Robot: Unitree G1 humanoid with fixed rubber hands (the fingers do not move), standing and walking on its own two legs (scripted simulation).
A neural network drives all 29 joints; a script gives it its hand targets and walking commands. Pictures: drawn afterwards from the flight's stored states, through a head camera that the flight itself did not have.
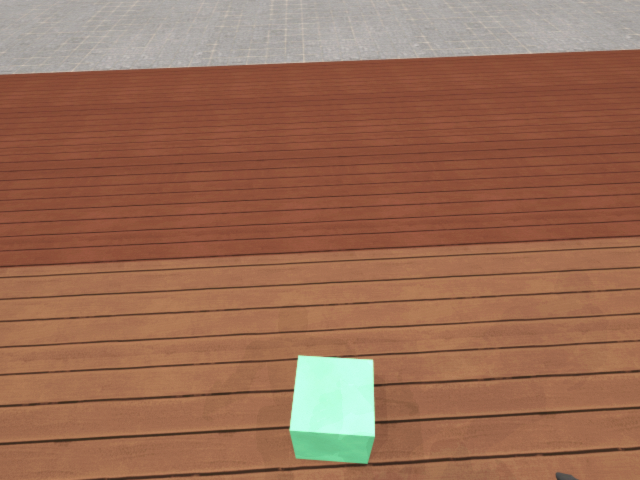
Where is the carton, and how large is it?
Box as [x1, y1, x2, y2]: [289, 355, 374, 463]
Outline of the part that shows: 298,355 289,430 296,458 367,463 374,438 372,360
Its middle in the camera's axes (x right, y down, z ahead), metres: +0.04 +0.48 +1.10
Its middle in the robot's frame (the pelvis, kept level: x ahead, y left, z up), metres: +0.46 -0.01 -0.66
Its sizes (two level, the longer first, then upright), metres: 0.210 0.200 0.250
